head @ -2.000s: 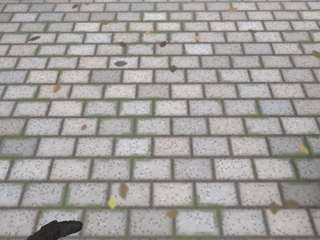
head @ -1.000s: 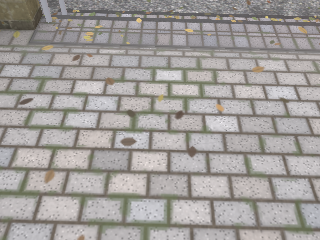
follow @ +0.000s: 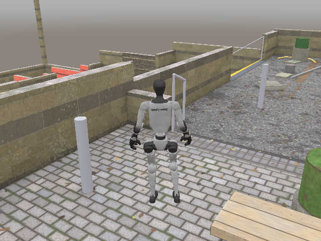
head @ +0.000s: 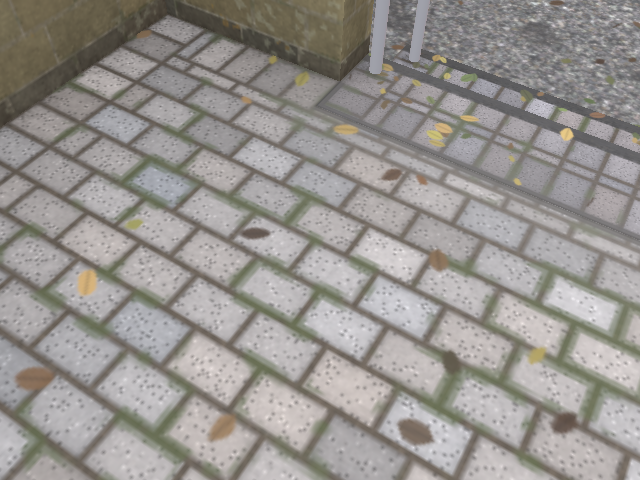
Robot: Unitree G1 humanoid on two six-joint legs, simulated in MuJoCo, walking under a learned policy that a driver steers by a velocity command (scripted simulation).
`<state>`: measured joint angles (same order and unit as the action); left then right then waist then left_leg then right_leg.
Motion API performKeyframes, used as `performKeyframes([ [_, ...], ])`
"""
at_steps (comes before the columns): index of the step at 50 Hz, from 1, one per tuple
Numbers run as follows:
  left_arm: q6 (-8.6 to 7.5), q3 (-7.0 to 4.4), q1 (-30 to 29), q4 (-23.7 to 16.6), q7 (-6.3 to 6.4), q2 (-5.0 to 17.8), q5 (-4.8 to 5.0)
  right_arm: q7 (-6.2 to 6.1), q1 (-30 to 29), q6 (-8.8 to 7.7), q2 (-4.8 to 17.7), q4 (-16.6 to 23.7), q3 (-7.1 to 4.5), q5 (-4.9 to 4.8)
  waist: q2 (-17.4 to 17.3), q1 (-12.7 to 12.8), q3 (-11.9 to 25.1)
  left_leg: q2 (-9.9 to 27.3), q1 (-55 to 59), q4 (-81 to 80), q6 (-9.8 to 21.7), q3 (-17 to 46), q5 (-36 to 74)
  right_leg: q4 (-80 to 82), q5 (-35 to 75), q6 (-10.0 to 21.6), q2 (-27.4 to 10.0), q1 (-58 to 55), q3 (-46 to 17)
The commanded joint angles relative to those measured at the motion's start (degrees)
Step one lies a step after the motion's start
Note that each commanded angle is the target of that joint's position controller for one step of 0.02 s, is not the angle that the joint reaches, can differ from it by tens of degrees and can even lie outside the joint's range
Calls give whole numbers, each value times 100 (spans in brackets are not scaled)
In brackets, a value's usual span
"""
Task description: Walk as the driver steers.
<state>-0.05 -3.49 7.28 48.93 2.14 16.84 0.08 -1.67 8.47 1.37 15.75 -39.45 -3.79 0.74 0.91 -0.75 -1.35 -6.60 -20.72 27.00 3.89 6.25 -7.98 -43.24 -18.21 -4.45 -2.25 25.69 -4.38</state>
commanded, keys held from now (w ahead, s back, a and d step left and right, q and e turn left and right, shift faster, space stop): no key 1.00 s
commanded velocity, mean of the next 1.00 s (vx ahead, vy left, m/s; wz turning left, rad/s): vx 0.01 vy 0.00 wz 0.05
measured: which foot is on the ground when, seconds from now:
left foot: down 0.00-1.00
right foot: up 0.00-0.04, down 0.06-1.00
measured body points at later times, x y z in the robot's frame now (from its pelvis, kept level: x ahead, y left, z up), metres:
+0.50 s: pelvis +0.04 -0.03 +0.00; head +0.05 -0.03 +0.45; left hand +0.15 +0.23 -0.13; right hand +0.17 -0.30 -0.11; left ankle +0.06 +0.08 -0.74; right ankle +0.02 -0.16 -0.74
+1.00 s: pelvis +0.04 -0.04 +0.00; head +0.05 -0.04 +0.45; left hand +0.10 +0.23 -0.14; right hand +0.14 -0.30 -0.13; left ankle +0.06 +0.08 -0.74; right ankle +0.02 -0.16 -0.74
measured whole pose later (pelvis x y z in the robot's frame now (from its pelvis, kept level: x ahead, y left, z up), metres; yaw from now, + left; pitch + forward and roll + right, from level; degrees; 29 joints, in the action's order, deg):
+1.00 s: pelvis +0.04 -0.04 +0.00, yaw +1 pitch -2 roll +0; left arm -1.1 -0.6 10.8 60.1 1.2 14.3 -0.3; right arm -2.4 9.7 1.2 13.7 -55.8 -2.7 0.1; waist -0.1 0.9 -2.6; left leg -2.6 -12.0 27.3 0.0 6.2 -13.1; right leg -26.5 -16.6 0.0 0.4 8.0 -0.7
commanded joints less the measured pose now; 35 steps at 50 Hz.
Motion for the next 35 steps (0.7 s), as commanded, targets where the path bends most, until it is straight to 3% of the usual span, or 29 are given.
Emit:
performKeyframes([
  [1,-158,-91,106,-278,-67,456,11,6,-37,-20,690,269,-119,-21,-843,75,690,1498,593,-587,794,1450,160,956,209,127,57,-748,190],
  [2,-196,-74,272,-211,-113,404,-14,6,-30,-4,611,231,-74,-59,-772,206,658,1371,519,-433,622,1371,261,1775,824,239,86,-1175,264],
  [3,-223,-91,319,-206,-144,578,-103,4,209,-19,520,152,-38,-54,-526,164,639,1162,349,-220,339,1214,138,2148,1432,395,-221,-1583,-21],
  [4,-224,-163,319,-258,-132,1023,-192,11,519,-55,407,148,-12,33,425,-131,717,604,43,539,21,661,-661,2219,2424,756,-1071,-1886,-800],
  [5,-195,-125,24,-182,-130,923,-225,28,461,-81,386,250,-30,7,1248,-353,469,263,5,496,-202,92,-1361,2377,2236,1364,-1464,-1290,-1322],
  [6,-214,-26,-258,-294,-145,540,-193,25,271,-92,588,203,-58,75,1014,-244,403,459,408,429,-320,75,-1169,2484,1719,1387,-1333,-1023,-1254],
  [7,-230,-22,-232,-253,-150,512,-146,23,61,-78,596,215,-81,63,903,-144,406,464,555,243,-314,56,-718,2420,1288,1131,-1012,-1088,-968],
  [8,-252,-40,-117,-204,-157,626,-99,18,-55,-28,515,187,-71,72,830,-55,400,499,763,127,-314,83,-351,2367,984,926,-787,-1052,-744],
  [10,-293,0,-12,-118,-148,592,-96,39,-31,47,457,186,-57,66,739,-44,320,643,1088,-20,-245,199,89,2348,513,723,-592,-840,-509],
  [11,-291,12,53,-113,-147,571,-97,48,42,46,531,116,-77,22,464,16,260,647,1035,-6,-168,236,153,2298,389,626,-420,-869,-297],
  [17,-238,43,216,13,-105,520,-41,36,76,-65,458,-78,-75,-2,-133,168,340,722,918,-65,-129,339,741,1860,985,593,-193,-1320,0],
  [35,-150,121,131,610,-128,464,-33,-67,128,-78,493,-791,-56,-50,-112,155,175,747,1195,-183,-163,318,869,2059,939,513,-18,-1442,136],
])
